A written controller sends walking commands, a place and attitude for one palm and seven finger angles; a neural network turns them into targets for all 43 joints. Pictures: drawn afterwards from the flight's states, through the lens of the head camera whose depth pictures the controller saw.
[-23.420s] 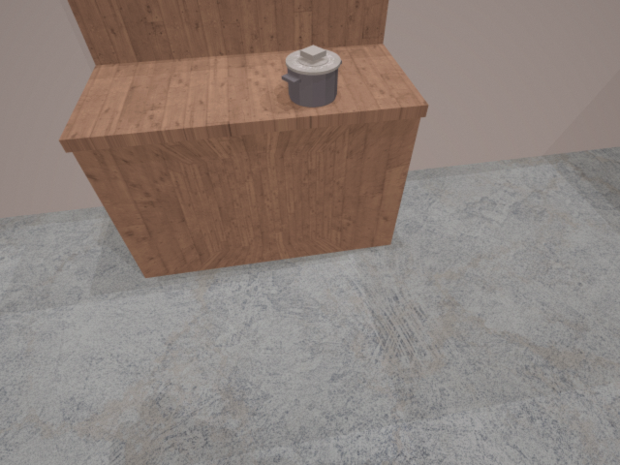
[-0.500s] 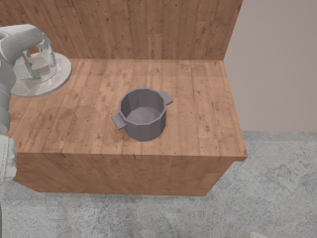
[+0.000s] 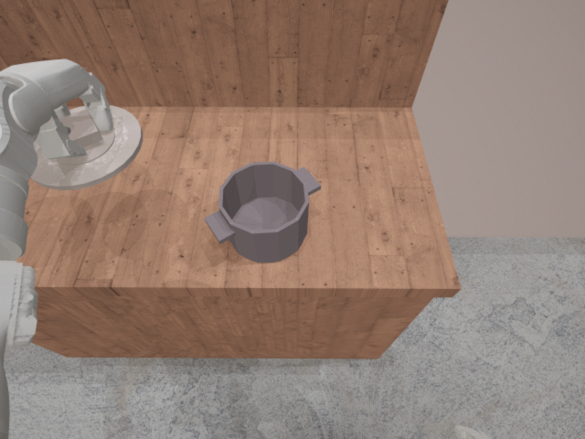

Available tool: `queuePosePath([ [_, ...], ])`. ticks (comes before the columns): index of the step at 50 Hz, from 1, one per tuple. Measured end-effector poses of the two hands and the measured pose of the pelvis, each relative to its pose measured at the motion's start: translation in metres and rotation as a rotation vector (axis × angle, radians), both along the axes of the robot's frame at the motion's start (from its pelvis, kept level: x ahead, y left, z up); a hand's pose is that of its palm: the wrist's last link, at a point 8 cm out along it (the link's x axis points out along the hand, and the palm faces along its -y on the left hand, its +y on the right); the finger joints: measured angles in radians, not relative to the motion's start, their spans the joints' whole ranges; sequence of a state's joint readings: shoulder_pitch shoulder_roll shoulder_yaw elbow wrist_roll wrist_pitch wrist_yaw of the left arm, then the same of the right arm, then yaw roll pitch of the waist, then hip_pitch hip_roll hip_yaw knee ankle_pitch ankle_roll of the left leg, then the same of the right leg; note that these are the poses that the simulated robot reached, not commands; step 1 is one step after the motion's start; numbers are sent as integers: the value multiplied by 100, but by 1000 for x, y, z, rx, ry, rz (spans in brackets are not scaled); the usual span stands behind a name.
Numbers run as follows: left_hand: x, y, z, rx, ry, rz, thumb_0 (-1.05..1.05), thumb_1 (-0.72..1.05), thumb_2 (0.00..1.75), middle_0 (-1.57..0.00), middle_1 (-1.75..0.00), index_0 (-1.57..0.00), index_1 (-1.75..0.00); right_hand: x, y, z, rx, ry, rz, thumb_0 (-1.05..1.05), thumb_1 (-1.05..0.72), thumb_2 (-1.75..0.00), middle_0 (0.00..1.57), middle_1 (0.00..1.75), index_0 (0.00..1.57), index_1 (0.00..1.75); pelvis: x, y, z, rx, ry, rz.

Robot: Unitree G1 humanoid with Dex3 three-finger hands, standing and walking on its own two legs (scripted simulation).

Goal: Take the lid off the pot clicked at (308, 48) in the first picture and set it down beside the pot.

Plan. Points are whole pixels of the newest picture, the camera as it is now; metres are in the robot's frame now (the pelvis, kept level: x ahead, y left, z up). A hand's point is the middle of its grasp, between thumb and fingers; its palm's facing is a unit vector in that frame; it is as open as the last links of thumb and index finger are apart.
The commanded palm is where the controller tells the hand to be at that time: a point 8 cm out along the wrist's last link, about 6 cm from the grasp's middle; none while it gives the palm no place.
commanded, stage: lower the lid onto the table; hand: left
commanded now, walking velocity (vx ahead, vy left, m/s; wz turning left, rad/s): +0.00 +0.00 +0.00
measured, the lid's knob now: (75, 131) +0.49 +0.29 +0.13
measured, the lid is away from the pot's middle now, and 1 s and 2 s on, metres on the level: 0.25 0.23 0.24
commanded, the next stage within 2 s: none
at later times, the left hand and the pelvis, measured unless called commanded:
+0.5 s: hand (73, 154) +0.46 +0.29 +0.12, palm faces -0.39 -0.07 -0.92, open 7.6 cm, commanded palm +0.46 +0.28 +0.20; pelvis +0.00 +0.00 +0.00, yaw +0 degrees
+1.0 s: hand (99, 165) +0.46 +0.26 +0.10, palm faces -0.39 -0.06 -0.92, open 7.6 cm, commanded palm +0.46 +0.27 +0.16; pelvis +0.00 +0.00 +0.00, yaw +0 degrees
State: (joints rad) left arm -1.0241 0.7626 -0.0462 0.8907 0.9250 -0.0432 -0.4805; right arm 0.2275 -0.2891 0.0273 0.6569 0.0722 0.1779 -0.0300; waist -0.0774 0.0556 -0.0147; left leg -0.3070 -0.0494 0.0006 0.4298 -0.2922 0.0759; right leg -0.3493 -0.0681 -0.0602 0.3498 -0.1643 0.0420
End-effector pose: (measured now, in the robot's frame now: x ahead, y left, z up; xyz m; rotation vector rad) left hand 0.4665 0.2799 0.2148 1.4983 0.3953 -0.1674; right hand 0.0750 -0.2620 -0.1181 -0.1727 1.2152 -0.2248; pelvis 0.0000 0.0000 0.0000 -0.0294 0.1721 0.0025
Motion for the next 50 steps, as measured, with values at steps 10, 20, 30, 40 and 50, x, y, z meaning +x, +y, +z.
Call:
queuePosePath([
  [10,-3,8,-15,-5,18,-2,3,9,92,-58,-87,-75,-96,0,-3,0,-16,26,5,1,-90,-90,20,30,20,30,3,1,0,-3,8,5],
  [20,-5,8,-28,-1,29,-25,3,9,92,-58,-86,-76,-96,3,-3,0,-24,33,6,1,-90,-90,20,30,20,30,5,1,-1,-6,11,8],
  [30,-5,2,-38,4,33,-55,2,9,92,-58,-86,-76,-96,2,0,-2,-23,35,4,1,-90,-90,20,30,20,30,5,2,-1,-8,16,9],
  [40,-2,-8,-50,1,47,-72,2,9,92,-57,-86,-76,-96,-7,1,-5,-17,57,-7,0,-90,-90,20,30,20,30,5,2,-2,-7,23,8],
  [50,-3,-15,-59,-16,42,-72,3,10,92,-57,-86,-76,-96,-18,-3,-7,-15,67,-33,0,-90,-90,20,30,20,30,4,-2,-2,-4,25,-6],
])
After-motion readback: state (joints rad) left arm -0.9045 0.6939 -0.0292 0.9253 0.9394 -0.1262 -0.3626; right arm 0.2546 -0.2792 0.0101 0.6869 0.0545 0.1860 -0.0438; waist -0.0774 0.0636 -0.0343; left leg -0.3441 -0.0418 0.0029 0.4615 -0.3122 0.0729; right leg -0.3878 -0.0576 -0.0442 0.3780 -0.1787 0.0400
